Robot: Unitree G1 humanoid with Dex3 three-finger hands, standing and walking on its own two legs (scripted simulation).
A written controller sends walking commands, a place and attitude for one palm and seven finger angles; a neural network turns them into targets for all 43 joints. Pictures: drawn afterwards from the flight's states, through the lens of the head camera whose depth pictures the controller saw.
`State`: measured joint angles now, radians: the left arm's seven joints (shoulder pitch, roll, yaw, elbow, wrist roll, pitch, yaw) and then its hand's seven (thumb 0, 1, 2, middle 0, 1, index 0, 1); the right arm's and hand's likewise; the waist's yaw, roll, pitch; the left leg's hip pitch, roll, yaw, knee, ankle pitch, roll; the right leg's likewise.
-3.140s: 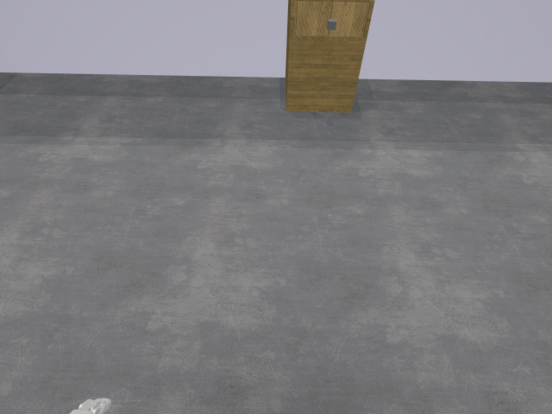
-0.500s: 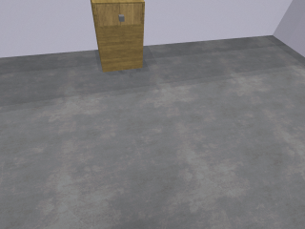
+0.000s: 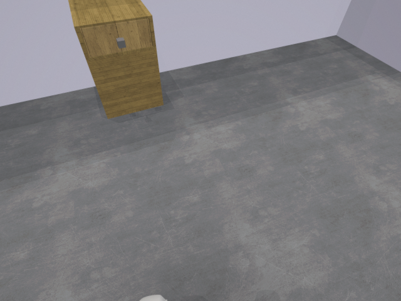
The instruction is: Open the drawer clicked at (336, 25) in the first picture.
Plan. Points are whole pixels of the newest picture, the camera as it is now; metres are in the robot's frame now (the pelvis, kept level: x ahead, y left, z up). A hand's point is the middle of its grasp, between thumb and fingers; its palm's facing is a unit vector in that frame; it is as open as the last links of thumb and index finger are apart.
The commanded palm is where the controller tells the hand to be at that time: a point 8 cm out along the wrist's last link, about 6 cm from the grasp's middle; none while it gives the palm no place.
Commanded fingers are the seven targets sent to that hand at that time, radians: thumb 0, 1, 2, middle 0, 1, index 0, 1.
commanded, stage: walk to a spot facing it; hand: left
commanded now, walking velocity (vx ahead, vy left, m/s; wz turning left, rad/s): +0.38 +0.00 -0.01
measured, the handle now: (120, 41) +1.47 +0.51 -0.20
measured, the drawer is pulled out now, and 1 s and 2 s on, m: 0.00 0.00 0.00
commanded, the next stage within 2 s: turn to face it in 1.60 s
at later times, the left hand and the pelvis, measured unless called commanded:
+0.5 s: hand (111, 243) +0.29 +0.24 -0.17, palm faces +0.01 -0.99 -0.15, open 7.4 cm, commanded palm none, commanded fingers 0.00 0.90 0.90 -0.20 -0.30 -0.20 -0.30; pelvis +0.23 +0.07 +0.01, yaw -2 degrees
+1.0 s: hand (148, 173) +0.51 +0.18 -0.16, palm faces -0.01 -0.97 -0.23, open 7.2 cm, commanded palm none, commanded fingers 0.00 0.90 0.90 -0.20 -0.30 -0.20 -0.30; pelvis +0.46 -0.01 +0.00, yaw -3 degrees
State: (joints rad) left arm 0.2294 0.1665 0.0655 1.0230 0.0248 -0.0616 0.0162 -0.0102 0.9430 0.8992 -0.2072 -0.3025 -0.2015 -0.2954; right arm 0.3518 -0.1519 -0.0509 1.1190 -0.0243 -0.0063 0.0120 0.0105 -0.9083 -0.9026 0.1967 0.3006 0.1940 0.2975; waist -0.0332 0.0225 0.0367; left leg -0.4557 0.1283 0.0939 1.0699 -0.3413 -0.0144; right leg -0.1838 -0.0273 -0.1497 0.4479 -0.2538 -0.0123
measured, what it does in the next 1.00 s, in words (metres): walks ahead: left foot, then right foot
